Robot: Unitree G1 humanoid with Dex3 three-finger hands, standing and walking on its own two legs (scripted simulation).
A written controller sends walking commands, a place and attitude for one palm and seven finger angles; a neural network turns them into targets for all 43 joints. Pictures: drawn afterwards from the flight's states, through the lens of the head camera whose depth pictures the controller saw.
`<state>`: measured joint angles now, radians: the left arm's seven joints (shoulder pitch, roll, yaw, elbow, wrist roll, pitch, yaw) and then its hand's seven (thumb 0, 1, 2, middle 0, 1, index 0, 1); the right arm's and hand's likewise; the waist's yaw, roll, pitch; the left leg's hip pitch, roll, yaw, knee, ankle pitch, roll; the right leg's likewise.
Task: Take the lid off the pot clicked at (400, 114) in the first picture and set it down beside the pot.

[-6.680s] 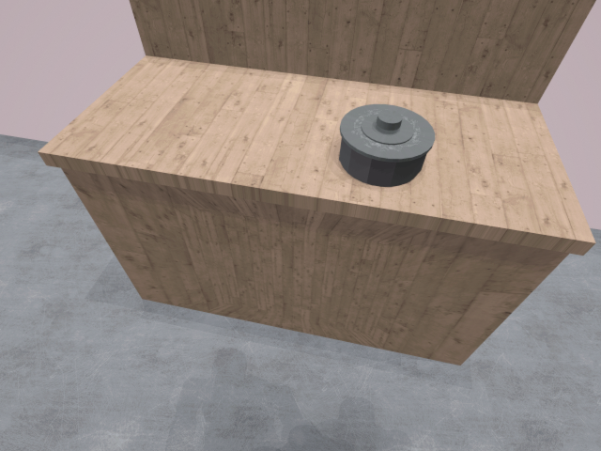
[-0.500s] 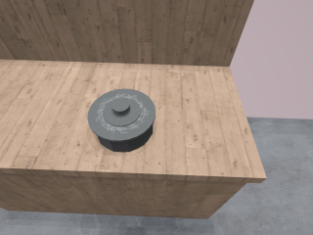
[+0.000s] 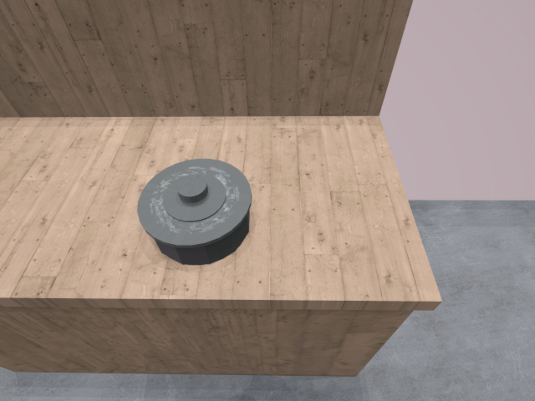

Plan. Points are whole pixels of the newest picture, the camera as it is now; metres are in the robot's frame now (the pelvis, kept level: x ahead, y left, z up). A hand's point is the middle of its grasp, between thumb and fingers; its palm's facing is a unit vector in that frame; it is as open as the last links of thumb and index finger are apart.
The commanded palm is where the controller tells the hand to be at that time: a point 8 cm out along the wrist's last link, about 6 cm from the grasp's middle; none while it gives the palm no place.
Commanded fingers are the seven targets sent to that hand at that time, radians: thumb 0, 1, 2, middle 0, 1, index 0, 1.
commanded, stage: look again from close up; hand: left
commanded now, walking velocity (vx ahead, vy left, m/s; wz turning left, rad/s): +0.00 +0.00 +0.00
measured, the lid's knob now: (192, 188) +0.44 +0.16 +0.06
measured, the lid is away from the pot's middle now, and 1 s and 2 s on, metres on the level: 0.00 0.00 0.00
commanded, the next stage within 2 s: shuffle to correct the standing spot in 0.68 s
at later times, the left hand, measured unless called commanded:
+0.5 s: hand out of the picture +0.04 +0.17 -0.17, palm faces +0.01 -0.97 -0.22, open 7.3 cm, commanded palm none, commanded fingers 0.00 0.90 0.90 -0.20 -0.30 -0.20 -0.30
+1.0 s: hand out of the picture +0.03 +0.17 -0.17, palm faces +0.01 -0.97 -0.22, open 7.3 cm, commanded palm none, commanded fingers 0.00 0.90 0.90 -0.20 -0.30 -0.20 -0.30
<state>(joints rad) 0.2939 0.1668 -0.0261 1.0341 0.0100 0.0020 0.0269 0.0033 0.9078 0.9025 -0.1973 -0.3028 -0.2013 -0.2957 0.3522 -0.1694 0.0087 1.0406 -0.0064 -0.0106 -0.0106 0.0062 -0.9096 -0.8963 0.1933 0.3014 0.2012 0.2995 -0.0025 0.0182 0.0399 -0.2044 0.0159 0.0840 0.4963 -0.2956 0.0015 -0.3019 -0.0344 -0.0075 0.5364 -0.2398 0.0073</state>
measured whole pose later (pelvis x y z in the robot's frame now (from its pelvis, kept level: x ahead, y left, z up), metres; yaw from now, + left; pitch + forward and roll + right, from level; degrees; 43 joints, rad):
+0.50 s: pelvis +0.02 -0.01 +0.00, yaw +0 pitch +0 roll +1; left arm 0.26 0.17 -0.01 1.07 0.01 -0.01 0.04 0.01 0.93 0.90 -0.20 -0.30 -0.20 -0.30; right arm 0.29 -0.14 0.01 1.10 0.00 -0.03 -0.03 0.01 -0.92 -0.90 0.19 0.30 0.20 0.30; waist 0.00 0.01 0.05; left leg -0.15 0.03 0.07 0.45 -0.30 -0.02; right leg -0.25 -0.02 -0.02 0.50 -0.26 -0.01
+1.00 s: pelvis +0.01 -0.01 +0.00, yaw +0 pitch +0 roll +1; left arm 0.26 0.17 -0.01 1.04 0.01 0.01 0.05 0.00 0.92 0.90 -0.20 -0.30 -0.20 -0.30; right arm 0.27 -0.14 -0.01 1.08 0.01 0.00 -0.03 0.01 -0.92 -0.90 0.19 0.30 0.20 0.30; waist 0.01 -0.01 0.07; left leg -0.17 0.03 0.09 0.47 -0.30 -0.01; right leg -0.28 -0.02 -0.01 0.52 -0.25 0.00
